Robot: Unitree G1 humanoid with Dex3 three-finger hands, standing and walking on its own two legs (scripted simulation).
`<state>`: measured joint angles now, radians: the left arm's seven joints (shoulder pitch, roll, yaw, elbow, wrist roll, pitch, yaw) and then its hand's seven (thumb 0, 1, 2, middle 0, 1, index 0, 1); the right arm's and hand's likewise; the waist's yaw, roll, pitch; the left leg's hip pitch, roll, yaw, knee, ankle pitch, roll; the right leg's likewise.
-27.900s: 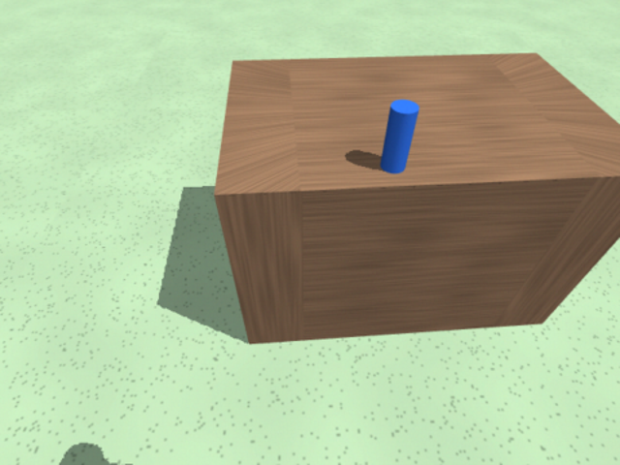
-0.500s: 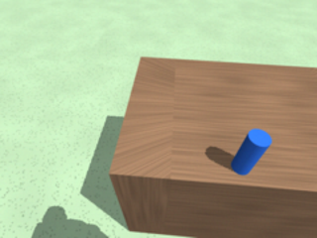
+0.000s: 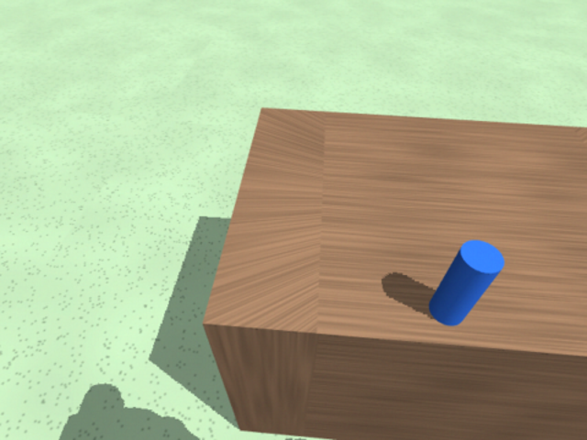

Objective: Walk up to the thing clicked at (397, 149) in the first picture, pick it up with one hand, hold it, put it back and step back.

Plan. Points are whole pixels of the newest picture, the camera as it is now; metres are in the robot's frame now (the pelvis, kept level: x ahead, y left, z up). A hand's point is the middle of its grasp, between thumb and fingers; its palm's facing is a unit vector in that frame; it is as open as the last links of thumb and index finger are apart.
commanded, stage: stand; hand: right
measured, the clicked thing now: (462, 285) +0.37 -0.24 -0.01
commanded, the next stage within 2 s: step back in 0.58 s
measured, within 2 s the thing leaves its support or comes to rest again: neither
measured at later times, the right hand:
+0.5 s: hand out of the picture +0.07 -0.25 -0.16, palm faces -0.03 +0.94 -0.35, open 7.4 cm
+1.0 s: hand out of the picture +0.06 -0.30 -0.18, palm faces -0.06 +0.93 -0.36, open 7.4 cm
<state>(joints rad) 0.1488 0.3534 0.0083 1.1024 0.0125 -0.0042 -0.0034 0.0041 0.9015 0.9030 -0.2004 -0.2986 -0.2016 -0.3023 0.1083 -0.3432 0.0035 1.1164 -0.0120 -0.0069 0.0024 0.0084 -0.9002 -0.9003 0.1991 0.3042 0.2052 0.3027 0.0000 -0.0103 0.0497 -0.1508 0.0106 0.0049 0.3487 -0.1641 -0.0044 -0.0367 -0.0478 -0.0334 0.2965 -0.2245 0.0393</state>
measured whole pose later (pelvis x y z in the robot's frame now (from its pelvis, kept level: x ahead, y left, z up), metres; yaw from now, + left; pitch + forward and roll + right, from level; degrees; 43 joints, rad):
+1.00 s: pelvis -0.07 -0.04 -0.02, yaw +2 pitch -1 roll +2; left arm 0.13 0.35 0.05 0.92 0.04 0.03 0.01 0.00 0.90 0.90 -0.20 -0.30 -0.20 -0.30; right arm 0.07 -0.43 -0.06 0.92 0.01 0.07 -0.01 0.01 -0.90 -0.90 0.20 0.30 0.20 0.30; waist 0.01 0.04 0.18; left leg -0.49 -0.11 -0.14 1.15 -0.48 0.01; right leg -0.30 -0.04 -0.04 0.62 -0.31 -0.03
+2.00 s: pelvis -0.33 +0.01 -0.03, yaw +3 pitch -3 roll +0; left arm 0.10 0.40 0.08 0.80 0.01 0.06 0.03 0.00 0.90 0.90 -0.20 -0.30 -0.20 -0.30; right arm 0.17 -0.38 -0.05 0.89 -0.04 0.05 0.01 0.01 -0.90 -0.90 0.20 0.30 0.21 0.30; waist -0.01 -0.02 0.20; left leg -0.29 -0.03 -0.03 0.69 -0.36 0.02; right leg -0.48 0.03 0.11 0.92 -0.49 0.00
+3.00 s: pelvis -0.63 -0.02 -0.03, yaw -2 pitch -3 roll -2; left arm 0.21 0.36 0.07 0.94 0.04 0.01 0.00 0.00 0.90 0.90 -0.20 -0.30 -0.20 -0.30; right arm 0.10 -0.40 -0.05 0.88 -0.04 0.05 -0.01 0.01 -0.90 -0.90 0.20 0.30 0.21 0.30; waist 0.02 0.05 0.12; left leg -0.40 0.06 -0.05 0.74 -0.37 0.00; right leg -0.20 0.06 0.02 0.60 -0.36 -0.02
